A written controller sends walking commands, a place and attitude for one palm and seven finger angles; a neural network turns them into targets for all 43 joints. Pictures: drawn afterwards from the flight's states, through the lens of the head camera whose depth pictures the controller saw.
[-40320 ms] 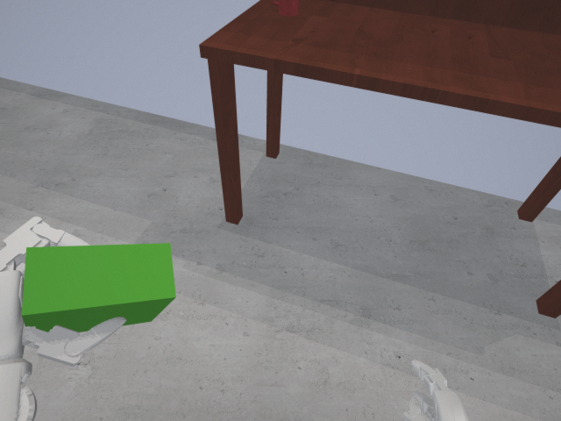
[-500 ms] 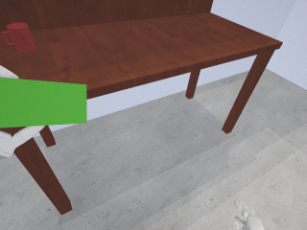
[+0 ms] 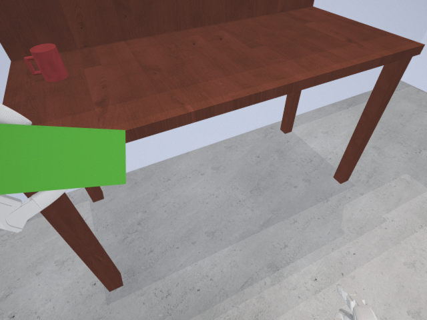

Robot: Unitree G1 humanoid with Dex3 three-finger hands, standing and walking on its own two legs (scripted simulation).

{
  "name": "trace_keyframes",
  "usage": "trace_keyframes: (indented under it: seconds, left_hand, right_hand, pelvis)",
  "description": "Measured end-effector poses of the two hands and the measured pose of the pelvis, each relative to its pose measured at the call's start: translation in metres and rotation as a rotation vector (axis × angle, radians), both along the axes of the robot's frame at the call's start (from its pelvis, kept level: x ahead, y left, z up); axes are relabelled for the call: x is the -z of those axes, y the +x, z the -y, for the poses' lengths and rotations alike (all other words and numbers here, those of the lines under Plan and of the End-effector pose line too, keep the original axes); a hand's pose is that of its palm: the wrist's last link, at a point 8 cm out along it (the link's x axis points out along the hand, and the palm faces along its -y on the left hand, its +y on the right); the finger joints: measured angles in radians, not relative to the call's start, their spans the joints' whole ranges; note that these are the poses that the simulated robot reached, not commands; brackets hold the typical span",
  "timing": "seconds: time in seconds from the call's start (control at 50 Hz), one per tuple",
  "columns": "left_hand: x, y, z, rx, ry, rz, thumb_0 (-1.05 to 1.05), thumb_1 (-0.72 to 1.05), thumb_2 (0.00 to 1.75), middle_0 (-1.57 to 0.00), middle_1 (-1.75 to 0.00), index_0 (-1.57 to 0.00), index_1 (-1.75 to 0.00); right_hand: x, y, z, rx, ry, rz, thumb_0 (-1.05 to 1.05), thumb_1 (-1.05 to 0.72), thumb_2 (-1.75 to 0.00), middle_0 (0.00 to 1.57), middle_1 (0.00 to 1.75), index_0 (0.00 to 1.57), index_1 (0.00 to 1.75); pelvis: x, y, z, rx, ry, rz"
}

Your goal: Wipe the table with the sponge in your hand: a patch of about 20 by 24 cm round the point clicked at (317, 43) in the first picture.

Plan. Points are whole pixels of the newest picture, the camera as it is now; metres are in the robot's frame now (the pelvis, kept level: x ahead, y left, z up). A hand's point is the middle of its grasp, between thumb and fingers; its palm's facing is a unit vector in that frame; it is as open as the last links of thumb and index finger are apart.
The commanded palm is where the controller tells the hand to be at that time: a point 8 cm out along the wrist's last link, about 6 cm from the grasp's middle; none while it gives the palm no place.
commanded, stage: stop stepping back and stand still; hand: left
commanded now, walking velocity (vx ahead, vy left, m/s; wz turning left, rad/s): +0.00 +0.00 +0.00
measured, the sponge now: (71, 156) +0.23 +0.18 +0.27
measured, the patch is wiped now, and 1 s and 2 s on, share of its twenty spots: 1.00 1.00 1.00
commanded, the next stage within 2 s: stand and wait in 0.70 s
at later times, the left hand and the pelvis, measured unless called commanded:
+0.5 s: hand out of the picture +0.23 +0.28 +0.30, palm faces +0.55 -0.77 -0.32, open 10.2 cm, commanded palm +0.18 +0.32 +0.29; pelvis +0.01 +0.04 +0.01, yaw -1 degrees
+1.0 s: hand out of the picture +0.23 +0.28 +0.28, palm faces +0.52 -0.79 -0.33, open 10.2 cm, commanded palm +0.17 +0.32 +0.29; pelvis +0.00 +0.04 +0.01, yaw -2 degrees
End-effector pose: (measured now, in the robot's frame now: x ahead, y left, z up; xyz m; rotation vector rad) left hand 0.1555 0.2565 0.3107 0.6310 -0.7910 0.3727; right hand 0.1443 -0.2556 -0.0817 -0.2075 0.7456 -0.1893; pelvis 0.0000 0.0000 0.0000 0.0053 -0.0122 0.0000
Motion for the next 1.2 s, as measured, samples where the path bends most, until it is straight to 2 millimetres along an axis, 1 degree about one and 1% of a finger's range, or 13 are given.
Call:
trace_keyframes:
  seconds: [0.06, 0.14, 0.2, 0.26, 0.36, 0.5, 0.58, 0.7, 0.8, 0.94, 1.06, 1.14, 1.2]
  left_hand:
    - [0.001, 0.018, -0.021, -0.050, -0.077, 0.004, -0.01, -0.53, 1.07, -0.72, -1.34, -0.75, -1.32]
    - [0.026, 0.043, -0.043, -0.066, -0.175, -0.096, -0.01, -0.53, 1.07, -0.72, -1.35, -0.74, -1.32]
    - [0.049, 0.051, -0.043, -0.030, -0.196, -0.197, -0.01, -0.53, 1.07, -0.72, -1.35, -0.74, -1.33]
    - [0.059, 0.046, -0.036, 0.023, -0.165, -0.255, -0.01, -0.53, 1.07, -0.72, -1.35, -0.74, -1.33]
    - [0.040, 0.031, -0.035, 0.059, -0.065, -0.178, -0.01, -0.53, 1.07, -0.72, -1.34, -0.75, -1.32]
    - [0.011, 0.030, -0.064, -0.035, -0.096, -0.022, -0.01, -0.53, 1.07, -0.72, -1.34, -0.75, -1.32]
    - [0.025, 0.042, -0.074, -0.047, -0.188, -0.083, -0.01, -0.53, 1.07, -0.72, -1.35, -0.74, -1.32]
    - [0.054, 0.047, -0.058, 0.024, -0.207, -0.223, -0.01, -0.53, 1.07, -0.72, -1.35, -0.74, -1.33]
    - [0.043, 0.033, -0.048, 0.057, -0.118, -0.191, -0.01, -0.53, 1.07, -0.72, -1.34, -0.74, -1.32]
    - [0.018, 0.027, -0.056, -0.010, -0.089, -0.075, -0.01, -0.53, 1.07, -0.72, -1.34, -0.75, -1.32]
    - [0.035, 0.039, -0.060, -0.032, -0.173, -0.154, -0.01, -0.53, 1.07, -0.72, -1.35, -0.74, -1.32]
    - [0.048, 0.041, -0.051, 0.000, -0.179, -0.222, -0.01, -0.53, 1.07, -0.72, -1.35, -0.74, -1.32]
    - [0.045, 0.036, -0.042, 0.027, -0.143, -0.220, -0.01, -0.53, 1.07, -0.72, -1.35, -0.74, -1.32]
  right_hand:
    - [-0.003, 0.015, -0.005, 0.002, 0.027, 0.037, 0.02, -0.90, -0.90, 0.20, 0.30, 0.20, 0.30]
    - [-0.013, 0.028, -0.020, -0.002, 0.046, 0.070, 0.02, -0.90, -0.90, 0.20, 0.30, 0.20, 0.30]
    - [-0.021, 0.033, -0.033, -0.013, 0.040, 0.082, 0.01, -0.90, -0.89, 0.20, 0.30, 0.20, 0.30]
    - [-0.027, 0.037, -0.048, -0.034, 0.033, 0.079, 0.01, -0.90, -0.89, 0.20, 0.30, 0.20, 0.30]
    - [-0.025, 0.042, -0.069, -0.090, 0.031, 0.041, 0.01, -0.90, -0.89, 0.20, 0.30, 0.20, 0.30]
    - [-0.020, 0.047, -0.086, -0.108, 0.069, 0.038, 0.01, -0.90, -0.89, 0.21, 0.30, 0.21, 0.30]
    - [-0.023, 0.044, -0.087, -0.089, 0.079, 0.058, 0.01, -0.90, -0.89, 0.21, 0.30, 0.21, 0.30]
    - [-0.027, 0.031, -0.079, -0.061, 0.043, 0.048, 0.01, -0.90, -0.89, 0.21, 0.30, 0.21, 0.30]
    - [-0.024, 0.021, -0.069, -0.053, 0.011, 0.007, 0.01, -0.90, -0.89, 0.21, 0.30, 0.21, 0.30]
    - [-0.015, 0.018, -0.063, -0.042, 0.028, -0.010, 0.02, -0.90, -0.89, 0.20, 0.30, 0.20, 0.30]
    - [-0.016, 0.018, -0.063, -0.023, 0.056, 0.023, 0.02, -0.90, -0.89, 0.20, 0.30, 0.20, 0.30]
    - [-0.018, 0.017, -0.062, -0.023, 0.049, 0.029, 0.01, -0.90, -0.89, 0.21, 0.30, 0.20, 0.30]
    - [-0.019, 0.016, -0.061, -0.028, 0.040, 0.024, 0.01, -0.90, -0.89, 0.21, 0.30, 0.20, 0.30]
  pelvis:
    - [0.000, 0.006, -0.003, -0.008, -0.011, 0.007]
    - [-0.003, 0.011, -0.012, -0.007, -0.015, 0.012]
    - [-0.005, 0.013, -0.020, 0.003, -0.014, 0.001]
    - [-0.006, 0.015, -0.026, 0.018, -0.011, -0.009]
    - [-0.008, 0.015, -0.031, 0.018, -0.017, -0.009]
    - [-0.010, 0.013, -0.039, 0.015, -0.034, 0.010]
    - [-0.011, 0.011, -0.044, 0.021, -0.033, 0.008]
    - [-0.012, 0.008, -0.045, 0.031, -0.023, -0.008]
    - [-0.012, 0.006, -0.042, 0.030, -0.022, -0.013]
    - [-0.012, 0.005, -0.040, 0.024, -0.028, -0.002]
    - [-0.012, 0.003, -0.040, 0.031, -0.029, -0.004]
    - [-0.012, 0.002, -0.039, 0.034, -0.023, -0.011]
    - [-0.012, 0.002, -0.037, 0.033, -0.019, -0.013]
